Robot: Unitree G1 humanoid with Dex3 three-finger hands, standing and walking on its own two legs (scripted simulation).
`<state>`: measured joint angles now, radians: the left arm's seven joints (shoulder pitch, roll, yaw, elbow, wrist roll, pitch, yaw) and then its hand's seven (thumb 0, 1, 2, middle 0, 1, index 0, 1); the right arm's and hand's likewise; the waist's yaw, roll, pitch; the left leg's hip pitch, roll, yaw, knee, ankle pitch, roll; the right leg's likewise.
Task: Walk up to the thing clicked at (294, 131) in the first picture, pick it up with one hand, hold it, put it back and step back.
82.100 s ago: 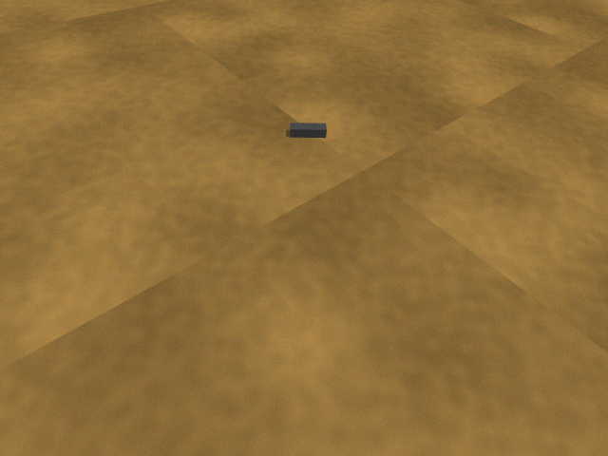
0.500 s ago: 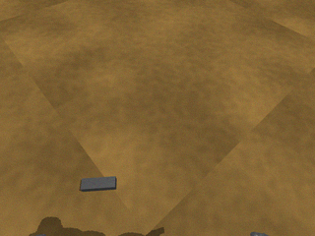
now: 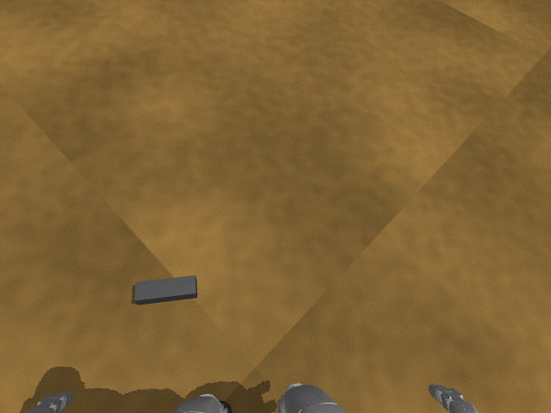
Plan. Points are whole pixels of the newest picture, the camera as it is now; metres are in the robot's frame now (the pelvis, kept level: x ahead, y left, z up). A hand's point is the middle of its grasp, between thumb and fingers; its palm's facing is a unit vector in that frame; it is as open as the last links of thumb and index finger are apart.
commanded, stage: step back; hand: left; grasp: from above
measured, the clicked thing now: (167, 290) +0.51 +0.29 -0.74
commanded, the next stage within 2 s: none
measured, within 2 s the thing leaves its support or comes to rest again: neither
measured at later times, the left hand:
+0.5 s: hand out of the picture +0.01 +0.26 -0.15, palm faces +0.03 -0.93 -0.37, open 7.4 cm
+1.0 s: hand out of the picture -0.22 +0.23 -0.14, palm faces -0.02 -0.91 -0.41, open 7.4 cm
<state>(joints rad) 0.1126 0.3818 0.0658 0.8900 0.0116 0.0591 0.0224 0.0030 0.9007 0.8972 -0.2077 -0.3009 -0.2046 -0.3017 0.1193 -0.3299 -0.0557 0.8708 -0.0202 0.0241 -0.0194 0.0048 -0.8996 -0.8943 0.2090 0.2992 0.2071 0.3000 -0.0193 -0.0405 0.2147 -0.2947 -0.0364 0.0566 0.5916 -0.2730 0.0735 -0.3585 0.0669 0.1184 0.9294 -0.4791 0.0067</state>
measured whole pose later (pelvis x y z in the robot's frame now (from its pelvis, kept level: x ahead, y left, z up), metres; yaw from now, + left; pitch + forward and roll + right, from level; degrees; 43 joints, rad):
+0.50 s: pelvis -0.12 +0.00 -0.01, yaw +3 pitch -3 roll +1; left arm 0.08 0.38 0.06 0.75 0.02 0.05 0.01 0.00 0.90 0.90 -0.21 -0.30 -0.21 -0.30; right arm 0.16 -0.38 -0.05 0.89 -0.02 0.03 -0.02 0.01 -0.90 -0.89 0.21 0.30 0.20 0.30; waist 0.01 -0.06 0.22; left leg -0.24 -0.06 -0.04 0.65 -0.35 0.01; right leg -0.42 -0.05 0.01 0.69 -0.22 0.00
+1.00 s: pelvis -0.28 -0.04 -0.01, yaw -2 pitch -3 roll +1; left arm 0.24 0.36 0.08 0.85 0.04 0.05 -0.02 0.00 0.90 0.90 -0.21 -0.30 -0.21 -0.30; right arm 0.11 -0.41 -0.07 0.84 -0.01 0.06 -0.02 0.00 -0.90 -0.89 0.21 0.30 0.21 0.30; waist 0.04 0.03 0.16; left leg -0.52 -0.03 -0.11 0.94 -0.46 0.00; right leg -0.27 0.01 0.04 0.70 -0.38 -0.03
